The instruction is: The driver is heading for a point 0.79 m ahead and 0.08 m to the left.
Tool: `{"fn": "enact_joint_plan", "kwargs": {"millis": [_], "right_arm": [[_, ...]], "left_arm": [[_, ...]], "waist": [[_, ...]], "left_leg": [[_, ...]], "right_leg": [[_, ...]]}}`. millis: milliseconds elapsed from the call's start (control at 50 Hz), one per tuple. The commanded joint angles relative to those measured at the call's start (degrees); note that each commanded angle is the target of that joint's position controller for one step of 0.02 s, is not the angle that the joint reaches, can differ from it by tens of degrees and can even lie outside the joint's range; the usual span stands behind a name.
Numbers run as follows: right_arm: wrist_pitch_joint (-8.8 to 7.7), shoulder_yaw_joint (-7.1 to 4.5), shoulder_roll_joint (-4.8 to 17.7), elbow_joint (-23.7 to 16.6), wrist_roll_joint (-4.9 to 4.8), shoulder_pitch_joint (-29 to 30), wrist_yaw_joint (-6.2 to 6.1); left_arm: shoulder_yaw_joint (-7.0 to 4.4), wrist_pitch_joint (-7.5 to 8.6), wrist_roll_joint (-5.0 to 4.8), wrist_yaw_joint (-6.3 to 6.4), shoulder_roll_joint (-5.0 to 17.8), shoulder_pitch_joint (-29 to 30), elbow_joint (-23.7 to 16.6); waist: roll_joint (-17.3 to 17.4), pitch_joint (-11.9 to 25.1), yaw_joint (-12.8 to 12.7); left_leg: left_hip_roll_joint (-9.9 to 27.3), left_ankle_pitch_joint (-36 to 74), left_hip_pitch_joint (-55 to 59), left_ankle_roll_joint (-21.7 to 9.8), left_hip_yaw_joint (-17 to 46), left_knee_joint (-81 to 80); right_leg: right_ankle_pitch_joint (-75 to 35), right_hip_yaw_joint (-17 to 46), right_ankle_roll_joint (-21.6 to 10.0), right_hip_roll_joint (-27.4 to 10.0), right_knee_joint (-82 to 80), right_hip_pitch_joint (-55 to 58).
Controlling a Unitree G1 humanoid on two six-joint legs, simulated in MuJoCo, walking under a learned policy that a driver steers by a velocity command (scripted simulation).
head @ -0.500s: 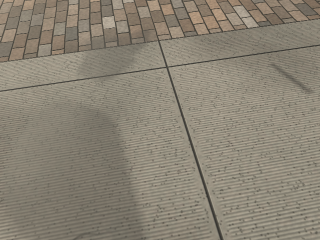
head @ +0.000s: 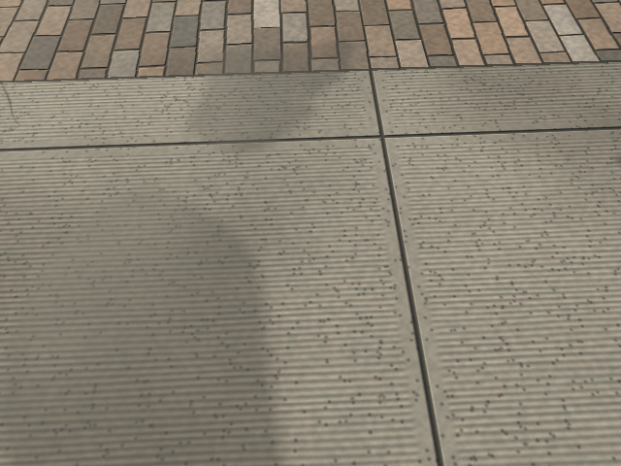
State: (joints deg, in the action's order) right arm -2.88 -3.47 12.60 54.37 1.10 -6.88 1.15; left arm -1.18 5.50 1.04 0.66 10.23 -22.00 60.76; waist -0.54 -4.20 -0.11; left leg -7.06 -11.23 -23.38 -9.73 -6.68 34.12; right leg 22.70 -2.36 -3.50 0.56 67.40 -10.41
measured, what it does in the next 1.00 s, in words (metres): walks ahead, turning left: right foot, then left foot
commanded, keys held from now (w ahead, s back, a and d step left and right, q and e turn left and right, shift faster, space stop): w+q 0.28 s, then w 0.70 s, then no key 0.02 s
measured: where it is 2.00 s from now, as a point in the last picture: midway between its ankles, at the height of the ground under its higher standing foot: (292, 355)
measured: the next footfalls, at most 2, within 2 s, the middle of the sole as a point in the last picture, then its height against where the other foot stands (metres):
right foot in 0.46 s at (368, 458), level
left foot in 1.00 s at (250, 357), level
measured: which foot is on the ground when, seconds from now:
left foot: down 0.00-0.46, up 0.48-0.98, down 1.00-1.00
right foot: up 0.00-0.44, down 0.46-1.00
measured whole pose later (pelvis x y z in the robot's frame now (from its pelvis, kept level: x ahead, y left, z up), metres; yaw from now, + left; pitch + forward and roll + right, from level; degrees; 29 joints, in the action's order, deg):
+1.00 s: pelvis +0.56 +0.05 +0.01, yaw +15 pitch +1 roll -2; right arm -3.5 -0.7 11.6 45.3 2.0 0.8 1.5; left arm -1.8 4.7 0.9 0.1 11.6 -27.5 57.8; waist 0.8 -2.7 -4.3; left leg 0.2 -6.2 -26.2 -5.4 -4.2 29.1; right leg 22.6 -2.1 -2.0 2.8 16.9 5.3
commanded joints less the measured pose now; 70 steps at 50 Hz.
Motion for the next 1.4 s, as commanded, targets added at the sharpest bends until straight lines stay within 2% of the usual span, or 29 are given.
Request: {"fn": "enact_joint_plan", "kwargs": {"millis": [20,80,140,240,360,400,440,460,480,500,520,540,560,580,620,700,800,900,960,1000,1020,1040,1060,1080,1100,1140,1240,1300,1400], "right_arm": [[0.05,-1.85,6.7,0.1,-0.47,-7.5,-0.38],[-1.46,-1.15,5.7,0.3,-0.81,-8.6,-1.1],[-1.83,-1.59,8.1,0.3,-1.11,-12.2,-1.32],[-1.01,-1.62,8.0,0.1,-1.02,-19.4,-1.31],[-0.78,-1.34,7.7,0.0,-0.1,-24.0,-2.36],[-1.18,-1.34,8.5,-0.5,-0.05,-22.0,-2.79],[-1.81,-1.66,10.4,-0.8,0.11,-19.9,-2.44],[-2.21,-1.57,10.1,-1.2,-0.15,-19.0,-1.99],[-2.6,-0.63,6.3,-3.2,-0.38,-20.5,-1.73],[-1.94,-0.38,3.2,-1.9,-2.78,-30.5,-1.54],[-1.31,-0.88,8.1,-1.1,-0.41,-25.9,-2.04],[-1.39,-0.91,7.7,-2.6,0.01,-19.1,-1.58],[-1.45,-0.66,6.6,-3.6,0.04,-16.4,-1.28],[-1.04,-0.7,6.4,-4.0,0.58,-15.0,-0.87],[-0.11,-0.4,5.0,-4.1,1.09,-15.8,-0.17],[0.64,0.09,4.0,-6.1,1.57,-9.4,0.75],[0.26,1.51,2.4,-10.3,0.95,3.6,1.23],[-0.09,1.82,3.3,-12.4,0.44,9.9,0.83],[-0.67,1.13,4.6,-11.5,0.64,6.1,0.18],[-1.81,-0.13,6.8,-6.3,1.67,-8.8,-0.84],[-2.41,-1.15,11.1,-4.8,3.11,-18.5,-1.62],[-1.82,-2.19,15.1,-4.4,2.41,-18.6,-1.43],[-1.29,-1.82,11.8,-4.9,-0.55,-15.7,-1.03],[-1.55,-0.61,8.1,-5.3,-0.81,-10.1,-0.98],[-1.89,0.26,5.0,-5.3,-0.56,-7.5,-0.83],[-2.26,1.13,2.8,-4.4,-0.75,-6.1,-1.32],[-3.04,1.59,4.7,-2.0,-0.4,-7.9,-1.64],[-2.26,2.0,4.7,-0.4,-0.2,-10.1,-1.88],[-0.62,2.47,4.1,1.7,0.3,-12.4,-2.52]], "left_arm": [[-1.81,1.94,0.19,-0.55,7.8,4.4,-7.6],[-1.64,-1.04,1.74,-0.72,5.6,3.5,-8.9],[-1.66,-2.55,1.92,-1.02,5.7,9.7,-12.1],[-1.52,-2.93,1.38,-1.71,6.4,22.3,-17.5],[-0.36,-2.05,0.75,-2.35,6.2,30.9,-22.0],[-0.61,-1.47,0.61,-2.22,7.2,27.3,-21.7],[-2.01,-0.71,0.39,-1.23,10.4,15.3,-18.1],[-2.71,-0.03,0.8,-0.46,12.1,6.9,-16.1],[-3.64,0.11,2.08,0.47,16.6,-2.5,-15.4],[-4.98,-0.74,2.22,-0.21,19.9,-2.2,-13.6],[-4.0,-1.41,0.69,-0.9,13.6,2.8,-14.8],[-3.05,-1.25,0.17,-1.12,9.9,7.8,-15.6],[-2.62,-0.94,0.66,-1.29,8.4,9.2,-15.1],[-2.37,-0.59,0.6,-1.11,7.9,8.4,-14.2],[-2.09,0.31,0.1,-1.19,7.3,5.9,-12.0],[-2.38,1.13,-0.56,-1.31,8.6,1.3,-9.5],[-2.16,0.72,-0.67,-1.27,8.6,-3.4,-7.4],[-2.27,0.3,-0.19,-0.7,9.8,-7.0,-5.5],[-2.48,-0.15,0.06,-0.18,10.8,-5.7,-5.0],[-2.22,-0.64,-0.37,-0.11,10.2,-4.8,-5.0],[-1.47,-0.56,-0.96,-0.02,8.0,-4.9,-7.2],[-0.73,-1.04,-2.9,0.07,3.1,-13.9,-6.6],[-2.32,-1.76,-0.93,0.64,9.0,-10.0,-5.7],[-2.2,-1.67,-0.67,0.48,7.5,-5.6,-6.9],[-1.95,-1.71,-0.37,0.37,6.3,-3.7,-7.0],[-2.07,-3.24,0.67,-0.16,5.6,-3.9,-6.4],[-1.75,-5.61,0.7,-0.38,3.6,-2.5,-5.5],[-1.25,-6.12,0.43,0.26,3.6,2.5,-5.9],[-0.59,-6.24,-0.04,1.39,4.0,5.9,-5.0]], "waist": [[-3.2,2.2,1.1],[-1.6,2.2,-2.3],[0.8,0.9,-1.3],[3.3,1.1,3.8],[5.0,0.8,6.8],[5.7,1.4,4.1],[5.4,6.9,-1.3],[4.0,11.6,-5.5],[-3.1,20.3,-7.4],[-17.9,24.5,-2.3],[-4.6,15.8,-1.4],[-0.5,7.9,-1.1],[0.9,5.1,-0.3],[-0.5,3.8,0.3],[-3.7,4.3,1.7],[-3.8,2.4,1.4],[-3.8,0.2,-1.4],[-4.2,-0.5,-2.8],[-4.3,1.4,0.0],[-1.9,9.3,6.0],[4.0,16.8,8.7],[15.5,22.7,4.4],[4.7,18.4,4.1],[4.2,10.8,2.0],[2.8,7.3,0.7],[4.4,5.8,-1.8],[4.9,7.4,-3.9],[6.4,6.8,-2.2],[5.8,5.2,-0.3]], "left_leg": [[21.2,0.5,19.9,-10.1,34.1,-22.6],[15.9,14.0,11.1,-8.0,25.1,-22.7],[13.3,16.1,9.8,-6.7,22.2,-23.8],[11.8,22.4,17.5,-2.1,23.0,-21.7],[13.5,30.4,27.3,-2.0,24.2,-18.3],[14.6,36.2,26.9,-0.5,23.8,-16.2],[13.2,48.8,26.8,1.4,22.0,-4.6],[11.0,42.5,21.4,2.2,20.1,6.0],[7.6,20.5,12.6,2.9,17.0,22.0],[-1.7,-19.7,-3.9,5.1,12.3,38.1],[3.2,-14.9,-9.4,4.3,14.5,40.8],[4.8,-9.4,-9.6,4.5,14.2,38.5],[6.3,-7.0,-8.8,4.7,13.7,36.3],[7.5,-6.4,-8.0,5.0,13.2,34.3],[8.2,-5.8,-5.6,5.8,12.1,31.3],[10.6,-1.5,-12.0,7.4,8.6,26.5],[11.2,7.9,-12.6,8.8,4.2,10.5],[9.5,8.3,-9.6,6.9,2.9,0.7],[7.0,2.7,-2.2,4.3,2.4,-3.3],[6.1,6.5,17.3,1.6,2.8,-8.7],[19.8,12.9,31.7,-1.3,16.4,-7.8],[34.3,26.8,41.8,-10.4,39.2,-11.7],[30.8,31.9,35.4,-9.6,36.1,-12.5],[28.3,37.7,28.0,-8.0,27.0,-13.4],[25.4,42.0,22.5,-6.0,21.2,-15.1],[21.3,43.9,16.0,-2.7,14.4,-17.7],[18.5,49.7,12.3,-1.9,7.5,-18.3],[17.3,45.0,12.2,-0.5,6.4,-18.0],[19.1,29.2,12.4,-1.6,10.3,-17.3]], "right_leg": [[-6.9,5.7,-0.2,-4.8,8.5,-27.1],[-5.7,5.2,2.8,-6.3,0.2,-20.2],[-10.7,3.0,5.1,-6.5,-7.6,-23.3],[-21.6,2.0,6.2,-4.8,-20.4,-28.9],[-22.2,0.6,4.2,-1.9,-32.4,-28.2],[-20.4,0.9,2.0,-0.8,-37.1,-19.8],[-17.0,0.0,-0.6,2.2,-40.5,-5.3],[-18.6,2.7,-2.5,-1.3,-42.2,6.9],[-13.6,17.9,-5.1,-15.3,-40.6,20.1],[-12.4,44.1,-13.9,-26.2,-48.0,29.7],[-2.9,42.9,-11.9,-22.8,-50.9,22.0],[-5.4,33.0,-10.5,-20.0,-52.2,13.2],[-12.6,27.0,-9.3,-17.4,-53.5,8.6],[-18.0,22.1,-8.3,-15.2,-54.3,6.0],[-24.2,17.1,-7.4,-12.9,-55.6,3.9],[-27.6,12.5,-8.4,-12.1,-58.9,4.5],[-33.8,7.0,-7.0,-9.4,-60.0,5.3],[-38.4,6.8,-6.8,-12.2,-57.7,11.6],[-51.5,5.8,-5.5,-13.3,-50.5,14.8],[-53.9,2.6,-3.3,-9.6,-32.4,10.0],[-32.8,0.2,-1.7,-6.2,-15.5,-1.3],[10.6,-1.2,0.4,4.1,3.6,-17.8],[7.8,5.5,0.1,1.4,6.4,-19.8],[4.1,5.8,0.2,-0.3,5.1,-20.6],[1.9,5.6,0.6,-2.0,2.0,-19.4],[-0.5,4.9,1.7,-3.2,-3.3,-14.4],[-6.6,2.8,3.3,-2.2,-13.4,-9.4],[-9.3,1.5,3.2,-2.3,-22.0,-7.9],[-6.7,1.2,2.3,-2.4,-31.6,-4.2]]}}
